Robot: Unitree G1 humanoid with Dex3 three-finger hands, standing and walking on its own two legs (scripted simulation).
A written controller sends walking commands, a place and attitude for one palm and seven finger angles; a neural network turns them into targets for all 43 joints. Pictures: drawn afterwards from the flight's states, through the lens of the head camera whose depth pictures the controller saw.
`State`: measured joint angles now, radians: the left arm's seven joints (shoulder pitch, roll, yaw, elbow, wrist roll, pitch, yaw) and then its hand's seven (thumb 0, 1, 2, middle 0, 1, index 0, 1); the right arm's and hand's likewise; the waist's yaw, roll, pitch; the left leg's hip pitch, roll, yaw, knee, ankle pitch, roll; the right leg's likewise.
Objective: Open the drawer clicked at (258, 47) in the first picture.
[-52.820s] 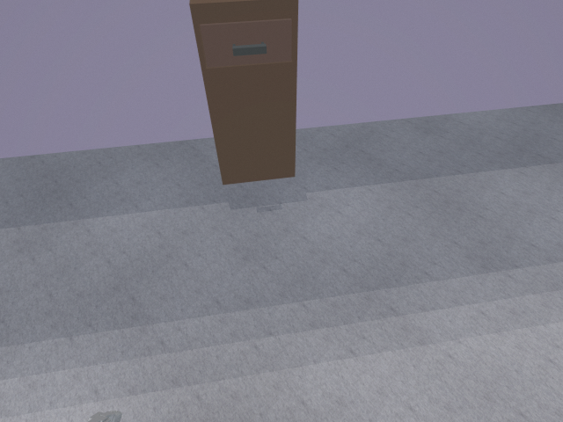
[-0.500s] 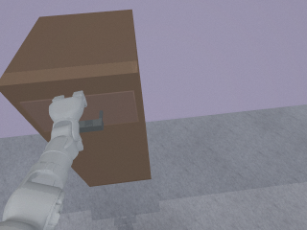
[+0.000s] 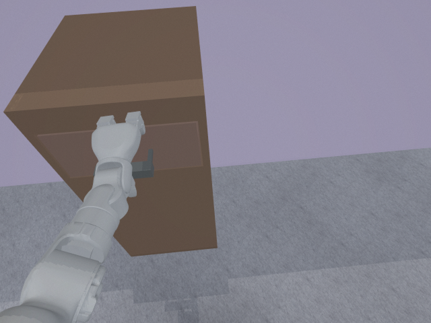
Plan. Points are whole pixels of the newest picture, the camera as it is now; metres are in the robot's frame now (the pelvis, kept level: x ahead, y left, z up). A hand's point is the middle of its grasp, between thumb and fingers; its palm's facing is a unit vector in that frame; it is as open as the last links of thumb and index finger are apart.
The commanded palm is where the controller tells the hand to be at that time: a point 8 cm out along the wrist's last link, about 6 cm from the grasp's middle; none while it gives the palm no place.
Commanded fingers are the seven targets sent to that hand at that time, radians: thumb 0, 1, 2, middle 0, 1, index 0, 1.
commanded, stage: lift the fingers back up to retry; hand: left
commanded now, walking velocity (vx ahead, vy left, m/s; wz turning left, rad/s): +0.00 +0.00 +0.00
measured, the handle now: (126, 163) +0.48 +0.22 -0.02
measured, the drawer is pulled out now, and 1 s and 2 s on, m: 0.00 0.00 0.00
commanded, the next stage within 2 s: re-aim the fingers above the handle in 0.52 s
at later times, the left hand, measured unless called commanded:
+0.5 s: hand (114, 164) +0.43 +0.22 +0.04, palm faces +0.07 -0.05 -1.00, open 13.8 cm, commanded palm +0.41 +0.22 +0.10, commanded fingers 0.00 -0.50 0.30 -0.30 -1.20 -0.30 -1.20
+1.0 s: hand (106, 170) +0.42 +0.23 +0.04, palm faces +0.04 -0.04 -1.00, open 13.8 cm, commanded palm +0.40 +0.22 +0.10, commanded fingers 0.00 -0.50 0.30 -0.30 -1.20 -0.30 -1.20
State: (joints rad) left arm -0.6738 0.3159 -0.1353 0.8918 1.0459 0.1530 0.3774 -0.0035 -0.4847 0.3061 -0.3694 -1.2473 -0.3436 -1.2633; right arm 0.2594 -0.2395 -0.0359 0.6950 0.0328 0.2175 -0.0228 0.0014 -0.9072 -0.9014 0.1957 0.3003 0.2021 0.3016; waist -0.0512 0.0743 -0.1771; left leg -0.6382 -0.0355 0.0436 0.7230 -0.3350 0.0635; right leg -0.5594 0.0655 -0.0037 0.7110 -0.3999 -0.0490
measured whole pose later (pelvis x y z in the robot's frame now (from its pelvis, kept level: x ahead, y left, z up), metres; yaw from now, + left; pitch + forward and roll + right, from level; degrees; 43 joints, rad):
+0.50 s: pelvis -0.01 +0.00 +0.00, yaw +1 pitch +15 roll -1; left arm -0.65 0.40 -0.11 0.85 1.04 -0.01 0.38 0.00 -0.49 0.31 -0.32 -1.20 -0.32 -1.20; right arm 0.28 -0.27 -0.08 0.70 0.02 0.15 -0.04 0.00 -0.91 -0.90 0.20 0.30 0.20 0.30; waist -0.05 0.06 -0.14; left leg -0.69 -0.04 0.02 0.76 -0.34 0.06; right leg -0.59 0.06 -0.04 0.74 -0.41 -0.05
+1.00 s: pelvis +0.00 +0.01 +0.00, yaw +1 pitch +13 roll -1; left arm -0.56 0.40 -0.10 0.76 1.05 -0.02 0.33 0.00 -0.49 0.31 -0.32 -1.20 -0.32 -1.21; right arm 0.28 -0.26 -0.07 0.67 0.02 0.17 -0.03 0.00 -0.91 -0.90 0.20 0.30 0.20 0.30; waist -0.02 0.06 -0.14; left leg -0.63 -0.04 0.03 0.73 -0.34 0.07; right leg -0.54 0.06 -0.02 0.71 -0.40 -0.04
